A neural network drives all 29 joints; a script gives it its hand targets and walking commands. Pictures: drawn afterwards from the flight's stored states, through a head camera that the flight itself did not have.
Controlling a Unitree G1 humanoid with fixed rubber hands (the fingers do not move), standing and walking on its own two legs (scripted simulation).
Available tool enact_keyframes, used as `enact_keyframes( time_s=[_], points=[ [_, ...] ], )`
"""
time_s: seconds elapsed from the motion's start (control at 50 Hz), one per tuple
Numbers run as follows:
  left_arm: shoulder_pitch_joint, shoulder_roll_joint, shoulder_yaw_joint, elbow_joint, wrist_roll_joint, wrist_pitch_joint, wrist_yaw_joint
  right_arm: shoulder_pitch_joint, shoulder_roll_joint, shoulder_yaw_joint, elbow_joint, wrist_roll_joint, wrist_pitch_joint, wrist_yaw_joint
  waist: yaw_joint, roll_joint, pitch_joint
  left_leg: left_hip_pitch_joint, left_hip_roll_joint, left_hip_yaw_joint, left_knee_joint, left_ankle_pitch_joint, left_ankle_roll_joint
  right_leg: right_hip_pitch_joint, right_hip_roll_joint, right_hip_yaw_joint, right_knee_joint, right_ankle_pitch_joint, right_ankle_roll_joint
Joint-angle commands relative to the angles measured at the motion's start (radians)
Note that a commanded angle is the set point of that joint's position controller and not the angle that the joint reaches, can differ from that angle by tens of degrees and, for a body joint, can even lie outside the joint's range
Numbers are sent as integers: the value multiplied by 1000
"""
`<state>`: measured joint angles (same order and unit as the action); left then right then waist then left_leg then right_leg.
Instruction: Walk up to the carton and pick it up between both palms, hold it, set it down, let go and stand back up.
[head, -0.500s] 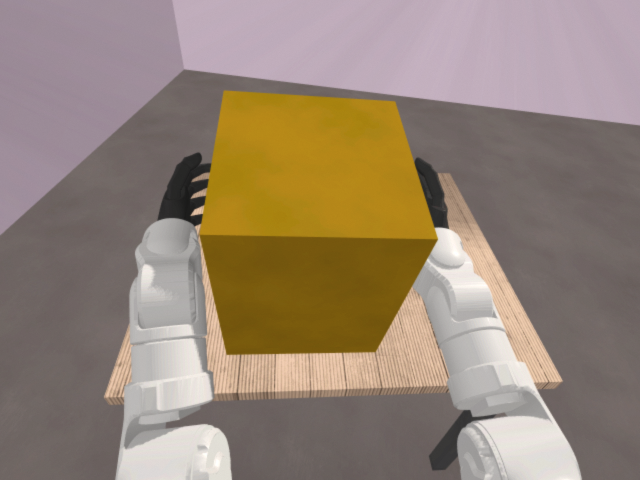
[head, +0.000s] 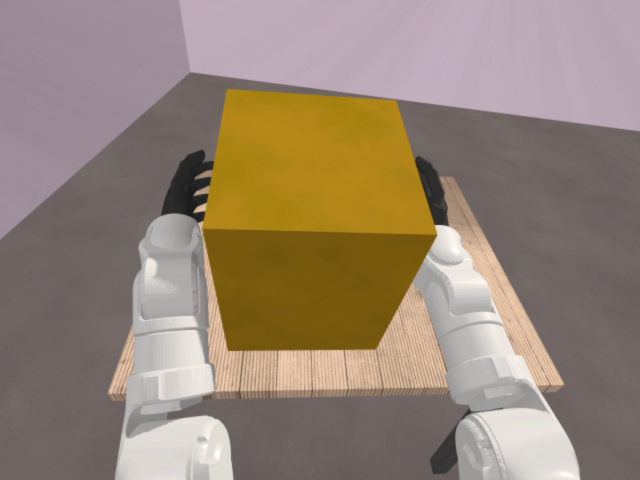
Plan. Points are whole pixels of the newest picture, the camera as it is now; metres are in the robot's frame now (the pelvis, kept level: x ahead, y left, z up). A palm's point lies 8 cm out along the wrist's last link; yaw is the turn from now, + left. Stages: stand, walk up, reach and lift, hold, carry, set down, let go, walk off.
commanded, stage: hold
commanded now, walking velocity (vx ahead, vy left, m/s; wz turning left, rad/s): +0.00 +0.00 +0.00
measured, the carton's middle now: (308, 231) +0.37 +0.01 +0.15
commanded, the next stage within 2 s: none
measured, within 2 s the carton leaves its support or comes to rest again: neither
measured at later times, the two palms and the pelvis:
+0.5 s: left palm (188, 220) +0.36 +0.15 +0.17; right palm (430, 227) +0.36 -0.14 +0.17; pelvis +0.01 +0.00 +0.00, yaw -1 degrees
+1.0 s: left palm (189, 220) +0.36 +0.15 +0.18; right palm (432, 227) +0.36 -0.14 +0.17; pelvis +0.00 +0.00 +0.00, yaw -1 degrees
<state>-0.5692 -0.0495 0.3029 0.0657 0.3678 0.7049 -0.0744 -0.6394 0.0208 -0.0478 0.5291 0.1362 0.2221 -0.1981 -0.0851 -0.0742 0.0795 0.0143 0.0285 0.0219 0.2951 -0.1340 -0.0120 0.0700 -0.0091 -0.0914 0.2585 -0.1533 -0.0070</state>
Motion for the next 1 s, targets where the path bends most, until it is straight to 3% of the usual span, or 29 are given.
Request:
enact_keyframes(
  time_s=[0.0, 0.08, 0.1, 0.14, 0.2, 0.32, 0.4, 0.44, 0.46, 0.48, 0.56, 0.64, 0.74, 0.86, 0.92, 0.98],
  points=[
    [-545, -460, -436, -67, -124, -47, -117, -650, 453, 356, -254, 40, -58, 98, -5, 85, -321, 110, -55, 40, -8, 164, -2, 22, 48, -32, -19, 143, 45],
    [-543, -459, -435, -67, -124, -47, -118, -648, 453, 357, -254, 40, -58, 97, -6, 84, -320, 109, -56, 41, -8, 164, -1, 26, 47, -31, -19, 149, 46],
    [-508, -451, -412, -31, -101, -34, -123, -584, 437, 324, -191, 15, -34, 92, -34, 84, -225, 96, -52, 43, -35, 95, 3, 7, 42, -23, -36, 104, 45],
    [-545, -457, -421, -63, -120, -34, -126, -627, 452, 325, -229, 15, -39, 99, -22, 84, -272, 70, -51, 46, -48, 52, 9, 8, 36, -24, -29, 81, 46],
    [-543, -467, -442, -87, -134, -39, -121, -633, 451, 333, -256, 23, -48, 98, -31, 86, -319, 114, -50, 44, -17, 141, -6, 19, 47, -33, -17, 149, 46],
    [-497, -453, -441, -92, -124, -37, -118, -630, 450, 387, -304, 48, -48, 86, -5, 80, -333, 120, -56, 40, -1, 185, 2, 42, 46, -25, -10, 201, 52],
    [-502, -462, -464, -130, -139, -31, -115, -624, 464, 402, -336, 56, -41, 82, -9, 85, -340, 117, -56, 43, 0, 186, -3, 34, 47, -25, -7, 215, 52],
    [-481, -460, -480, -158, -144, -29, -114, -573, 464, 413, -328, 68, -33, 76, -28, 96, -341, 148, -56, 40, 18, 250, -13, 53, 51, -23, 0, 272, 51],
    [-480, -452, -460, -133, -126, -23, -116, -585, 446, 407, -302, 65, -25, 77, -13, 99, -310, 126, -55, 41, 6, 218, -11, 42, 50, -25, -6, 224, 48],
    [-504, -454, -467, -139, -138, -25, -117, -592, 444, 386, -308, 56, -26, 82, -22, 97, -302, 112, -54, 44, -6, 173, -11, 23, 49, -28, -11, 171, 49],
    [-487, -460, -481, -154, -147, -30, -115, -585, 450, 401, -335, 57, -29, 81, -20, 89, -323, 131, -53, 39, 5, 208, -12, 33, 51, -26, -6, 221, 48],
    [-489, -463, -469, -116, -134, -25, -115, -591, 443, 375, -297, 41, -23, 89, -18, 91, -270, 112, -48, 42, -22, 138, -9, 8, 46, -26, -21, 138, 44],
    [-479, -459, -478, -144, -150, -25, -122, -600, 447, 398, -350, 54, -31, 79, -29, 76, -344, 138, -50, 40, 9, 232, -10, 48, 54, -28, -2, 254, 50],
    [-512, -452, -457, -128, -132, -23, -121, -581, 444, 362, -281, 33, -17, 90, -25, 86, -274, 109, -48, 41, -27, 129, -4, 3, 44, -25, -25, 125, 42],
    [-482, -446, -429, -117, -110, -19, -129, -568, 451, 376, -269, 44, -17, 86, -15, 83, -278, 118, -54, 45, -20, 169, -1, 49, 40, -20, -17, 205, 49],
    [-512, -449, -442, -123, -132, -25, -132, -611, 459, 381, -312, 41, -30, 83, -18, 71, -314, 104, -55, 48, -20, 131, 4, 47, 40, -21, -12, 197, 53]
  ],
)
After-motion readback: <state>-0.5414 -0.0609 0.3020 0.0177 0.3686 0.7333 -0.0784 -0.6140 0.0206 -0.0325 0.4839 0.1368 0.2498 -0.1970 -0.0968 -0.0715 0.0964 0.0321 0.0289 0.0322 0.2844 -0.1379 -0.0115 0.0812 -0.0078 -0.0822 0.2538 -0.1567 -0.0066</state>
